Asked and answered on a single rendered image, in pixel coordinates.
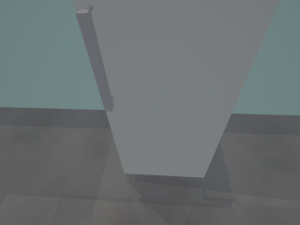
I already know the handle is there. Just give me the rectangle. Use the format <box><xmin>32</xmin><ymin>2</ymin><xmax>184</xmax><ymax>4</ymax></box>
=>
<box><xmin>75</xmin><ymin>5</ymin><xmax>114</xmax><ymax>112</ymax></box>

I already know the fridge door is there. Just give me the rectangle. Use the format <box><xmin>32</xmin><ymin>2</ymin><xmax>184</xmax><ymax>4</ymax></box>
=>
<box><xmin>72</xmin><ymin>0</ymin><xmax>280</xmax><ymax>178</ymax></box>

